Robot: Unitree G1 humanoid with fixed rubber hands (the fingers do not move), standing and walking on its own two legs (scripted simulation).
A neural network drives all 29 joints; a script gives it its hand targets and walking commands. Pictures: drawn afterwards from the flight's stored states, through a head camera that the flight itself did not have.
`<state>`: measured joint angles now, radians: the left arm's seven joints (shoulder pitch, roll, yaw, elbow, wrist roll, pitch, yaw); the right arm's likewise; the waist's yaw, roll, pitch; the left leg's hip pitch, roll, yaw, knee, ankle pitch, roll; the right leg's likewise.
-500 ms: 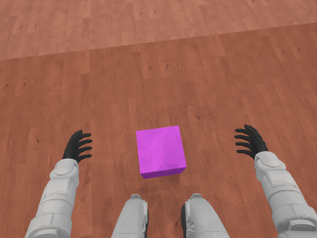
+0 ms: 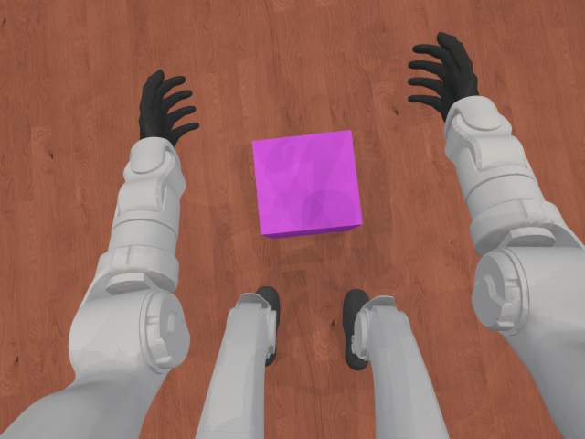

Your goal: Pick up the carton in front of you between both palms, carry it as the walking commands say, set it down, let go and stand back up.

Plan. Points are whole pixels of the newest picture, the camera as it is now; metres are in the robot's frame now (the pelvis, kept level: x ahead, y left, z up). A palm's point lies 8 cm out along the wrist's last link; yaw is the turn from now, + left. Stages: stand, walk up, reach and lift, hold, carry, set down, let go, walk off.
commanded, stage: reach and lift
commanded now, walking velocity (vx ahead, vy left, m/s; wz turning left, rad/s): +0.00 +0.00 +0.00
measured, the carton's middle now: (306, 191) +0.48 +0.02 -0.51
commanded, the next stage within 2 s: none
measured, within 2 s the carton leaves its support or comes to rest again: leaves its support in 1.66 s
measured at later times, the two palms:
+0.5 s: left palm (203, 187) +0.45 +0.22 -0.33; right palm (404, 165) +0.50 -0.17 -0.33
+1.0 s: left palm (217, 189) +0.47 +0.22 -0.44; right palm (387, 173) +0.51 -0.16 -0.44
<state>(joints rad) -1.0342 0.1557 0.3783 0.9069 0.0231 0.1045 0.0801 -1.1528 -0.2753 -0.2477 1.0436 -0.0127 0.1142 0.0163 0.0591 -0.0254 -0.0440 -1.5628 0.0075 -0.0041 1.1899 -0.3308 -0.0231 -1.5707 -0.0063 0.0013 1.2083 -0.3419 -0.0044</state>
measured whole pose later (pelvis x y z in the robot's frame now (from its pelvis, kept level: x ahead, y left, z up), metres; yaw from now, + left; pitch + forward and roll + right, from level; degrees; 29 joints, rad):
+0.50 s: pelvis -0.02 +0.00 -0.18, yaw +0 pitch +47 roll +0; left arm -1.04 0.26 0.20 0.87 -0.18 0.03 0.12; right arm -1.16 -0.34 -0.09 1.00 0.17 0.04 -0.09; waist 0.05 -0.03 0.03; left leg -2.18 0.00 -0.02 1.88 -0.51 -0.02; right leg -2.17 -0.01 0.00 1.88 -0.52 0.00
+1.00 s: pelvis -0.03 +0.01 -0.27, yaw +1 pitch +37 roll +0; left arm -1.30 0.35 0.07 1.10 -0.32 -0.01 0.14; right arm -1.40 -0.40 0.03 1.17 0.27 -0.01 -0.12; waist 0.05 0.02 0.32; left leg -2.31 -0.02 -0.02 2.18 -0.52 -0.03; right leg -2.30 -0.02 0.01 2.19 -0.54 0.00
